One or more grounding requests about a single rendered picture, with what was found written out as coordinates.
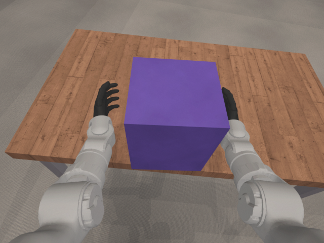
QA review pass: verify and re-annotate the right robot hand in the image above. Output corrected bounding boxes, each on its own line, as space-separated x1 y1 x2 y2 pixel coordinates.
222 87 239 120

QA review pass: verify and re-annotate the robot left forearm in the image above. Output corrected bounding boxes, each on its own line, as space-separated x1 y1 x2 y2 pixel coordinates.
38 115 115 224

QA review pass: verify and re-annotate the carton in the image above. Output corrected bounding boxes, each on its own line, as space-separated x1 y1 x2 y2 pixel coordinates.
124 57 230 171

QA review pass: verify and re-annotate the robot left upper arm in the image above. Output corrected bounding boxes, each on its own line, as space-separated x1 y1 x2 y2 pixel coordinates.
9 181 104 243

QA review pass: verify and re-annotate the robot right upper arm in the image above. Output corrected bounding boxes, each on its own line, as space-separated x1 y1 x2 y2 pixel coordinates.
237 180 324 243

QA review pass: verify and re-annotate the robot right forearm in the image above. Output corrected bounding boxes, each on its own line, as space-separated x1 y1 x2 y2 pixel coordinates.
220 119 304 218

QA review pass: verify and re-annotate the table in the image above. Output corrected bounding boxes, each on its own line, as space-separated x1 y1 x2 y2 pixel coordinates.
5 29 324 198

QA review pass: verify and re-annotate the left robot hand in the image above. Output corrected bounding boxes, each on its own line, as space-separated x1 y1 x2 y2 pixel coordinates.
93 81 119 117

